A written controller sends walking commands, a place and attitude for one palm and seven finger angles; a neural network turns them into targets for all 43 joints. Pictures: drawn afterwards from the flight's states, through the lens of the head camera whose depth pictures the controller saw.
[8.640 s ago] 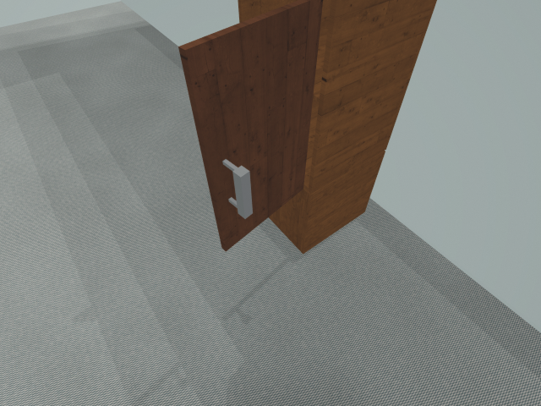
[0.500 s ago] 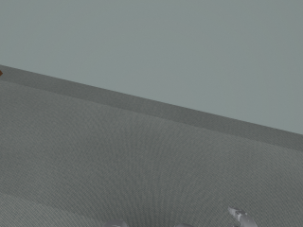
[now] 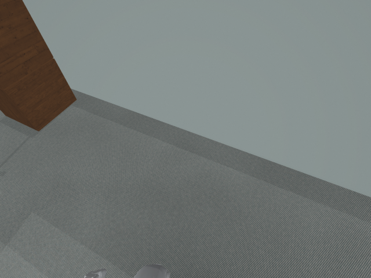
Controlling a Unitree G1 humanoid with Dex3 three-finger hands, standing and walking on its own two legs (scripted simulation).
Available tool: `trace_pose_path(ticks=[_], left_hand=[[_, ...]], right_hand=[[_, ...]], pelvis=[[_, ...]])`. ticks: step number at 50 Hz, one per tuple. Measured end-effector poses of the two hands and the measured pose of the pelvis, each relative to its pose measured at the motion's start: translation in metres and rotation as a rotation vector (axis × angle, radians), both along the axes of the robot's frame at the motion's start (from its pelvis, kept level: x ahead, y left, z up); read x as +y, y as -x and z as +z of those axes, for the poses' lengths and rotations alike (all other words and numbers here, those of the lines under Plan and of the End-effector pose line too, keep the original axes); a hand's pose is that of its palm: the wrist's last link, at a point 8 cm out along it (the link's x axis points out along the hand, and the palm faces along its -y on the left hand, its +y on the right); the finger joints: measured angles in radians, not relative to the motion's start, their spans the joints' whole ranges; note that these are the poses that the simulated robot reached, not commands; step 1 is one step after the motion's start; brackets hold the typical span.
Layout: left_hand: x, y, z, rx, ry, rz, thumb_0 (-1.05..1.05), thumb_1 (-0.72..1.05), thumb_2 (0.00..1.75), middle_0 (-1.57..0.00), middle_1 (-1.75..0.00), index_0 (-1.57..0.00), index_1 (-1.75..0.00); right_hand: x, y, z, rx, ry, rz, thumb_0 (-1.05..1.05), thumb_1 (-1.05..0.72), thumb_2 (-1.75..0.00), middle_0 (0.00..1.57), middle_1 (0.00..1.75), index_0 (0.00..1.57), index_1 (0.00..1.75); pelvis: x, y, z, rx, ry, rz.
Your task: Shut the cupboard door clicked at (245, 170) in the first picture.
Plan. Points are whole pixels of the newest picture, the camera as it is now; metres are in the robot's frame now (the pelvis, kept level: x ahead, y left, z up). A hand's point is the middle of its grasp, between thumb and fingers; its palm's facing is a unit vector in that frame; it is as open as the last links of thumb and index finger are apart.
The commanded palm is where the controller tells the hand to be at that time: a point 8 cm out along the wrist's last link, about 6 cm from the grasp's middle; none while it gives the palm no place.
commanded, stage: walk to a spot facing it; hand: left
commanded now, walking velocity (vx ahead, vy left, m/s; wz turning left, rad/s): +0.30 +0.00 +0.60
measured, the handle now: out of the picture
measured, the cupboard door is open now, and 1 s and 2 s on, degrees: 99 99 99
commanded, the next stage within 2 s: turn to face it in 1.90 s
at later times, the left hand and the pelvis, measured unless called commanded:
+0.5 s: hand out of the picture +0.10 +0.25 -0.19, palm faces +0.36 -0.91 -0.19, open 7.4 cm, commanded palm none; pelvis +0.17 +0.07 -0.01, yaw +17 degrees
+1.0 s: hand (108, 167) +0.47 +0.28 -0.16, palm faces +0.33 -0.93 -0.17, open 7.3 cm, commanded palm none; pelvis +0.40 +0.08 -0.01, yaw +24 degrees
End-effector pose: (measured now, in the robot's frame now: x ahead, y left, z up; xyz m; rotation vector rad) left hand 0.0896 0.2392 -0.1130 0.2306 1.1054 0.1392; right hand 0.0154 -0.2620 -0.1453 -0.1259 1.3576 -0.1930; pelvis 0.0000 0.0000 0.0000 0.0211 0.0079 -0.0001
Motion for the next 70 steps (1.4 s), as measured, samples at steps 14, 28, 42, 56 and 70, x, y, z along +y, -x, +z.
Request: trace_pose_path(ticks=[14, 28, 42, 56, 70], left_hand=[[-0.018, 0.127, -0.025, 0.412, 0.099, 0.375, 0.01, 0.91, 0.90, -0.20, -0.30, -0.20, -0.30], [0.075, -0.054, -0.034, 0.131, 0.104, 0.412, 0.01, 0.92, 0.90, -0.19, -0.30, -0.20, -0.30], [0.100, -0.288, -0.016, -0.075, 0.093, 0.272, 0.01, 0.91, 0.90, -0.19, -0.30, -0.20, -0.30], [0.088, -0.307, -0.016, 0.022, 0.046, 0.531, -0.03, 0.96, 0.89, -0.20, -0.30, -0.21, -0.30], [0.051, -0.239, -0.044, 0.448, 0.277, 0.762, 0.00, 0.92, 0.90, -0.19, -0.30, -0.20, -0.30]], right_hand=[[0.058, -0.250, 0.010, -0.188, -0.006, 0.391, 0.01, -0.91, -0.90, 0.19, 0.30, 0.19, 0.30], [0.138, -0.325, 0.019, -0.200, 0.014, 0.455, 0.00, -0.92, -0.90, 0.20, 0.30, 0.20, 0.30], [0.110, -0.293, 0.016, 0.166, 0.031, 0.275, 0.00, -0.92, -0.90, 0.20, 0.30, 0.20, 0.30], [0.133, -0.496, 0.005, 0.110, -0.009, 0.430, 0.01, -0.91, -0.90, 0.20, 0.30, 0.20, 0.30], [0.325, -0.768, 0.018, -0.290, -0.061, 0.763, 0.00, -0.92, -0.90, 0.19, 0.30, 0.19, 0.30]], pelvis=[[0.016, -0.087, -0.009, 0.005, -0.009, 0.219], [0.076, -0.187, -0.004, -0.031, 0.021, 0.314], [0.084, -0.316, -0.002, 0.011, 0.006, 0.357], [0.087, -0.442, 0.003, -0.015, 0.014, 0.480], [0.181, -0.539, -0.016, -0.019, 0.027, 0.572]])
